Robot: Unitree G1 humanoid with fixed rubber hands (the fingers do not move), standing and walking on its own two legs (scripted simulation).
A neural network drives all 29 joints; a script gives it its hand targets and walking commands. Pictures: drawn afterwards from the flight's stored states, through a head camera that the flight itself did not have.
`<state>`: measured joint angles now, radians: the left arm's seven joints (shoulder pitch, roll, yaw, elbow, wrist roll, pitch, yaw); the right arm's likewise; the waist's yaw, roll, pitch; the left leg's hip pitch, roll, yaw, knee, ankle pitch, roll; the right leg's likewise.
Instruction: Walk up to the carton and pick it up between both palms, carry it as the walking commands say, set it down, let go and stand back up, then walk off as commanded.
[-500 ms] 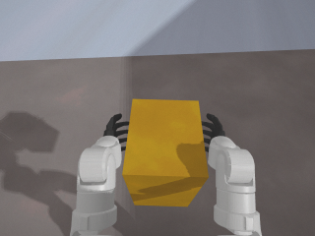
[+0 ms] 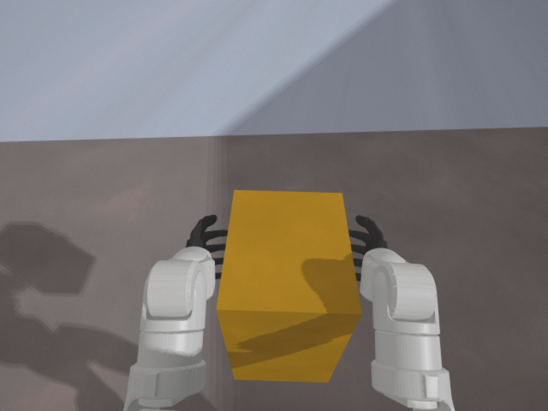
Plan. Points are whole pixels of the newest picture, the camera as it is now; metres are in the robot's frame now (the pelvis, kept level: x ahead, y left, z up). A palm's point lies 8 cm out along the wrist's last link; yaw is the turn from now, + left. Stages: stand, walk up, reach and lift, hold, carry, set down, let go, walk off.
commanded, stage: carry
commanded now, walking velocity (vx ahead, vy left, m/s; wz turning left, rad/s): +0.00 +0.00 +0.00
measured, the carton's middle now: (284, 293) +0.29 +0.00 +0.02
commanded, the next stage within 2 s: hold in 0.92 s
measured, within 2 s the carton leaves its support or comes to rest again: neither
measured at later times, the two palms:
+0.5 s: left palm (178, 283) +0.26 +0.14 +0.10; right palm (365, 286) +0.26 -0.10 +0.10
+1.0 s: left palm (180, 304) +0.25 +0.14 +0.05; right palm (355, 304) +0.26 -0.10 +0.05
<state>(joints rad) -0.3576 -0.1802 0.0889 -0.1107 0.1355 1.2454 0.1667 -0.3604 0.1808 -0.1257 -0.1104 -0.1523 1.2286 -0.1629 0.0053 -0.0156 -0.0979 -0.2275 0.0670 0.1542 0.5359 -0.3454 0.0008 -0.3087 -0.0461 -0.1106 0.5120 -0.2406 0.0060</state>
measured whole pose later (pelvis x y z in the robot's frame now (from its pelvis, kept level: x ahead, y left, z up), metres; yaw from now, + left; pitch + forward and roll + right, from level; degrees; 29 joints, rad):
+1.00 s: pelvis -0.05 +0.01 +0.00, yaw +3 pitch -2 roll -1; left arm -0.39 -0.19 0.13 0.28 0.25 0.87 0.09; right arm -0.34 0.17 -0.17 0.22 -0.29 0.87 -0.07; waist 0.00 0.00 0.00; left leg -0.20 0.01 0.10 0.49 -0.25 0.04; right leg -0.25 -0.03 0.00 0.44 -0.15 -0.03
